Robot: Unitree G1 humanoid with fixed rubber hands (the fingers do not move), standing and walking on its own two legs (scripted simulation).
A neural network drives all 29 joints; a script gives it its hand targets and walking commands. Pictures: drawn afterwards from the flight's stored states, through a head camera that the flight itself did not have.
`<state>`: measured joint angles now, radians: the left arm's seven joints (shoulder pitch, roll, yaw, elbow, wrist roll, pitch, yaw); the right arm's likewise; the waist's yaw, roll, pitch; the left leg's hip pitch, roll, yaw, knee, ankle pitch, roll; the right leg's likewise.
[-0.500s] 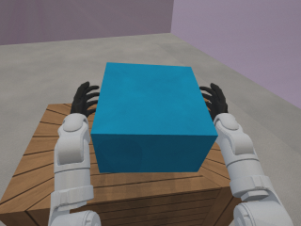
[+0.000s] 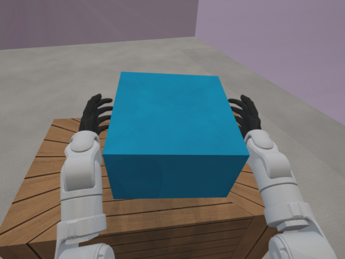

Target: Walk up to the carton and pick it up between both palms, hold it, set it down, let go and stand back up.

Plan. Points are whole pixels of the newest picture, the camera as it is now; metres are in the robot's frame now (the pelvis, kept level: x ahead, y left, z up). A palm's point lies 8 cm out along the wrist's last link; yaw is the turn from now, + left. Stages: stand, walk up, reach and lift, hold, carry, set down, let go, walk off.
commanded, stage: hold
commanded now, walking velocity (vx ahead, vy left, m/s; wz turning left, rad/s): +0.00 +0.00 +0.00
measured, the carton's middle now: (171, 131) +0.39 +0.01 +0.15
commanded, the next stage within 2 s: none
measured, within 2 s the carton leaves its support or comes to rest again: neither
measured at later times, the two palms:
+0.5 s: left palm (90, 130) +0.34 +0.18 +0.20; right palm (250, 130) +0.35 -0.17 +0.19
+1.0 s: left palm (89, 132) +0.34 +0.19 +0.19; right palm (249, 133) +0.35 -0.17 +0.18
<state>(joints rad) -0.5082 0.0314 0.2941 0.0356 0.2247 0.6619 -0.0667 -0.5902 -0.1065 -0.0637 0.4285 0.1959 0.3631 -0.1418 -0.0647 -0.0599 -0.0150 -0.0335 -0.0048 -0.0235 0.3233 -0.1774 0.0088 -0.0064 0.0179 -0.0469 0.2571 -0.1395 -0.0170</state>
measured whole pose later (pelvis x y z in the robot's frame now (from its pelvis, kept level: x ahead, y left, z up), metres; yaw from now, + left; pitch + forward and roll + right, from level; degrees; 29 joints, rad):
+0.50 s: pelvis +0.00 +0.00 +0.00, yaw +0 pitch -7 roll -1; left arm -0.53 0.02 0.31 0.04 0.23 0.69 -0.07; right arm -0.60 -0.11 -0.08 0.43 0.19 0.38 -0.13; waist -0.06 -0.04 -0.01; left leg -0.03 -0.01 -0.02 0.32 -0.17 0.01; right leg -0.01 0.02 -0.04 0.26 -0.14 -0.02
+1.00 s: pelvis -0.01 +0.00 +0.00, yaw +0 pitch -7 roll -1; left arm -0.53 0.03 0.31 0.07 0.23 0.68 -0.08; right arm -0.59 -0.09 -0.09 0.45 0.18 0.37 -0.14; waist -0.06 -0.06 -0.01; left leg -0.03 -0.01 -0.02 0.32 -0.17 0.01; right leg 0.00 0.02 -0.05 0.26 -0.13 -0.02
